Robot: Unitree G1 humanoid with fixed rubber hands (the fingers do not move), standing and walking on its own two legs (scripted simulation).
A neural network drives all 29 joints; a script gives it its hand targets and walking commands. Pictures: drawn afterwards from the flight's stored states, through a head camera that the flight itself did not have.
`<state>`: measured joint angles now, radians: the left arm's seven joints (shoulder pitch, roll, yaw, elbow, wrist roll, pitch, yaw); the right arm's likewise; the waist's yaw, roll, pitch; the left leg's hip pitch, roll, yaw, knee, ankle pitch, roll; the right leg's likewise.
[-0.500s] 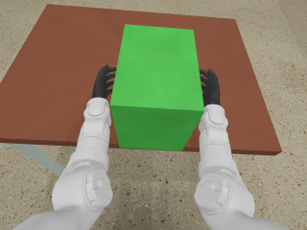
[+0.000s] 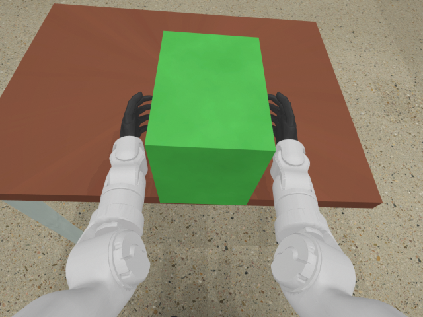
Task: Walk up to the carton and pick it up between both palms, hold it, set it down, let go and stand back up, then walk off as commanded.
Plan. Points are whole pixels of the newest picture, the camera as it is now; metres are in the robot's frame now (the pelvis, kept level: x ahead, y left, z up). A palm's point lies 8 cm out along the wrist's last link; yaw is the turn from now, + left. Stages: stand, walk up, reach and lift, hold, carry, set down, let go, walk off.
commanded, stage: set down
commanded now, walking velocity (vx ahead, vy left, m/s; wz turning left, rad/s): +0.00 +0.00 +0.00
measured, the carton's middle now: (207, 123) +0.49 +0.05 +0.02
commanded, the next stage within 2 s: none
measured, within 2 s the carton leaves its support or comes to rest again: neither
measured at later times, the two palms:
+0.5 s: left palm (130, 135) +0.43 +0.20 +0.03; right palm (282, 136) +0.45 -0.11 +0.05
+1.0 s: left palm (108, 190) +0.31 +0.21 +0.02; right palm (293, 201) +0.33 -0.13 +0.02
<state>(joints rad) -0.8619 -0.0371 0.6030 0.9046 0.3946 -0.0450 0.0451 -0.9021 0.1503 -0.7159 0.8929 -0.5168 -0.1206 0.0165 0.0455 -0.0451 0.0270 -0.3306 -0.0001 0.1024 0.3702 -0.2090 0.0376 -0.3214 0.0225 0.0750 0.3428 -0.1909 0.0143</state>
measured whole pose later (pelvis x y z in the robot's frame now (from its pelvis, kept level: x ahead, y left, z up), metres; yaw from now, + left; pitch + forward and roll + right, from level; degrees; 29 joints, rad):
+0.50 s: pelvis -0.01 -0.01 -0.01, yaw -1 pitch +21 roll -2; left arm -0.99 0.15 0.39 1.31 0.13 -0.23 0.12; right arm -1.02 -0.07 -0.20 1.30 -0.11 -0.22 -0.12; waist 0.06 -0.03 -0.16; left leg -0.62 0.05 0.10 0.48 -0.21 0.01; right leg -0.56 0.06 0.07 0.34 -0.14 0.00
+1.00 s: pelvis -0.07 -0.01 -0.01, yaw -1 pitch +16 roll -2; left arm -0.74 0.11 0.37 1.17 0.11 -0.26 0.05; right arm -0.63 -0.08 -0.02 1.03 0.02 -0.34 -0.15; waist 0.09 0.00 -0.16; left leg -0.60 0.05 0.10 0.45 -0.12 0.03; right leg -0.56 0.06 0.07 0.35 -0.06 0.00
